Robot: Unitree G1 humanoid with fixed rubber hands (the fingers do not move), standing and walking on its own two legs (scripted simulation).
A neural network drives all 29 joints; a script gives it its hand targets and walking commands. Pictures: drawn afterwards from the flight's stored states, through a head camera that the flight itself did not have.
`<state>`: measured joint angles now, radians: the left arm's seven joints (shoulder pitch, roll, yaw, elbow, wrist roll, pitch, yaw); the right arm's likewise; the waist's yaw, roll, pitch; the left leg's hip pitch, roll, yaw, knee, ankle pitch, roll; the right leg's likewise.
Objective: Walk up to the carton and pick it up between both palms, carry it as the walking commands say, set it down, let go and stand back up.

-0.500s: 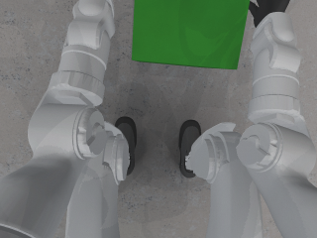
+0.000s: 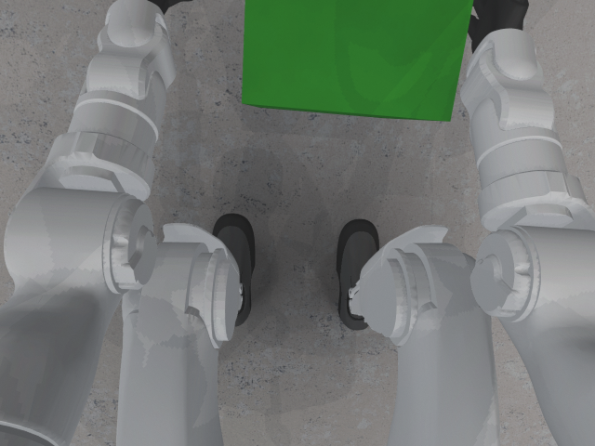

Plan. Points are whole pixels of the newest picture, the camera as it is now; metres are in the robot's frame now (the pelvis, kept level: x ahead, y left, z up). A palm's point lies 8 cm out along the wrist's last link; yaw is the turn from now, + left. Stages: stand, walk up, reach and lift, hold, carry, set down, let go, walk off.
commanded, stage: set down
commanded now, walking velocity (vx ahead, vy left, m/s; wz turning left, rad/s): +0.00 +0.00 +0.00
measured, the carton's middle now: (340, 21) +0.54 -0.02 -0.28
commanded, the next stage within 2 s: let go in 1.46 s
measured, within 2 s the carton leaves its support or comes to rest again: neither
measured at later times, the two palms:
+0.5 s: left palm out of the picture +0.54 +0.19 -0.14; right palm out of the picture +0.53 -0.18 -0.14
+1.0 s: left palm out of the picture +0.54 +0.20 +0.00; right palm out of the picture +0.53 -0.19 +0.01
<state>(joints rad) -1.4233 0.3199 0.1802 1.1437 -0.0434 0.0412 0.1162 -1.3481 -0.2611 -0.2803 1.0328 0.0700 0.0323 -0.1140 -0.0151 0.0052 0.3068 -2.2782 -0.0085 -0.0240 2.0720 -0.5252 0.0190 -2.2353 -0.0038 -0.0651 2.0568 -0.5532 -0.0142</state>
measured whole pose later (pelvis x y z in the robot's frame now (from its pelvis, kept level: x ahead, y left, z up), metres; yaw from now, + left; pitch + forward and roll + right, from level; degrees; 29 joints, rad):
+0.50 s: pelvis -0.02 +0.00 +0.01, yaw +1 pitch +29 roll -3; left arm -1.47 0.40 0.13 0.94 -0.15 0.17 0.14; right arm -1.42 -0.35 -0.18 0.93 0.20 0.14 -0.18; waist -0.02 0.01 0.52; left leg -2.07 -0.01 -0.02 2.09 -0.52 0.02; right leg -2.03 0.00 -0.06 2.08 -0.55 -0.01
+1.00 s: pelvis -0.02 +0.00 +0.10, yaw +1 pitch +24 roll -3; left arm -1.41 0.40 0.13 0.78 -0.15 0.35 0.14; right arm -1.35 -0.35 -0.22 0.77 0.20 0.31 -0.19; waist -0.02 0.01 0.52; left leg -1.72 -0.01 -0.03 1.81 -0.50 0.02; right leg -1.68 0.01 -0.06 1.79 -0.52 -0.02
